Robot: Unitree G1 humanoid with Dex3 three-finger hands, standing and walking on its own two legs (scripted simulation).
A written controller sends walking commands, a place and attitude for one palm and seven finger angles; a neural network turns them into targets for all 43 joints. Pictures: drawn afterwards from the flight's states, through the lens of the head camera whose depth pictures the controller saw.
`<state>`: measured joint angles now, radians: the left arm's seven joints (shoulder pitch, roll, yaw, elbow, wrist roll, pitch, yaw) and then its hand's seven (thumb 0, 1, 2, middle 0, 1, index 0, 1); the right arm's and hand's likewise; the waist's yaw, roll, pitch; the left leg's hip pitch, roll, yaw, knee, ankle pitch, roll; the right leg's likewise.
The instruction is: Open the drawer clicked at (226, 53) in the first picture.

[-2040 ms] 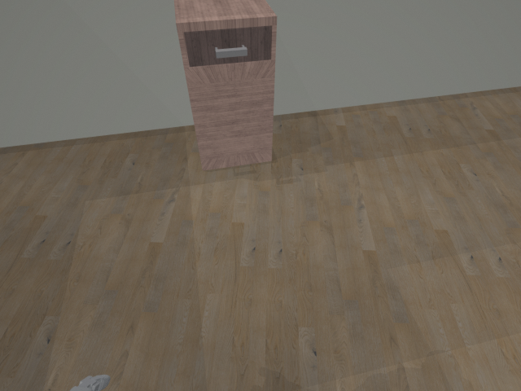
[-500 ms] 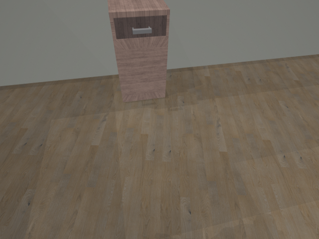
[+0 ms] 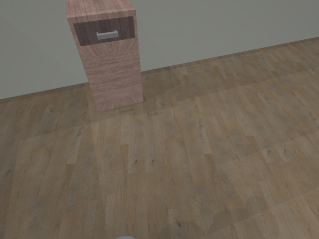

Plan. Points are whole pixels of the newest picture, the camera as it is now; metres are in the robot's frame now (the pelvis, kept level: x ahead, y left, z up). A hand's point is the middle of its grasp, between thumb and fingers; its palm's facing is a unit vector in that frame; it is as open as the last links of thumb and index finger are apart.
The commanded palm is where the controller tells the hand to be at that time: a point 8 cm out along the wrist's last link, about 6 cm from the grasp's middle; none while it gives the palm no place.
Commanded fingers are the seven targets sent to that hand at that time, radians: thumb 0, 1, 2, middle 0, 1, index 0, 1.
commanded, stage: walk to a spot facing it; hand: left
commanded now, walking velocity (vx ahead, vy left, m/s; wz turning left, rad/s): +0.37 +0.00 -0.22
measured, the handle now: (107, 33) +1.25 +0.45 -0.08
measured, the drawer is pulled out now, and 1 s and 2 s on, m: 0.00 0.00 0.00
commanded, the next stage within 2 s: turn to face it in 1.10 s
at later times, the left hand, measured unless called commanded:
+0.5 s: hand (89, 204) +0.24 +0.26 -0.18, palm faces -0.07 -0.98 -0.16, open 7.4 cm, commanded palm none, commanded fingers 0.00 0.90 0.90 -0.20 -0.30 -0.20 -0.30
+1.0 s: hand (146, 126) +0.59 +0.11 -0.18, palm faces -0.41 -0.91 -0.12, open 7.4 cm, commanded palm none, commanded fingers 0.00 0.90 0.90 -0.20 -0.30 -0.20 -0.30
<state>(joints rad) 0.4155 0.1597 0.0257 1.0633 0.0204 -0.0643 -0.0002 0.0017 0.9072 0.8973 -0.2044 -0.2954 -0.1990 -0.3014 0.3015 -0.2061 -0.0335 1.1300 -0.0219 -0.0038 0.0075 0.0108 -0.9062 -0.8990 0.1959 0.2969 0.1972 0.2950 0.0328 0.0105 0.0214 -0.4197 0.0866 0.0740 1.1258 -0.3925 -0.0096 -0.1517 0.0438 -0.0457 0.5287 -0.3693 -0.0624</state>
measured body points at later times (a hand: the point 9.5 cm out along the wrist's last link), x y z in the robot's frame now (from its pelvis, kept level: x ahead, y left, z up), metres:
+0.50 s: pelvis +0.22 +0.08 +0.00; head +0.23 +0.11 +0.45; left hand +0.25 +0.31 -0.16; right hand +0.25 -0.17 -0.13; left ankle +0.26 +0.13 -0.73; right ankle +0.15 -0.06 -0.62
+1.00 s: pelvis +0.43 +0.01 -0.01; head +0.47 +0.00 +0.43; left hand +0.61 +0.16 -0.17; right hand +0.22 -0.10 -0.15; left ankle +0.27 +0.13 -0.72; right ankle +0.48 -0.09 -0.73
